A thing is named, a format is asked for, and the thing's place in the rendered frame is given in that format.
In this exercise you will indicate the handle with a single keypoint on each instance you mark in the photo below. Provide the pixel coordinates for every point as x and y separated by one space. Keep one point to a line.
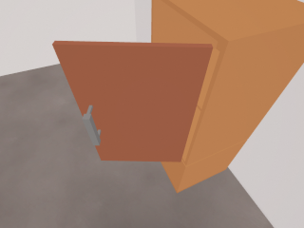
90 126

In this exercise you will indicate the cupboard door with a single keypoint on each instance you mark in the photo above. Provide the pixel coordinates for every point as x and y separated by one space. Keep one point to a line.
144 95

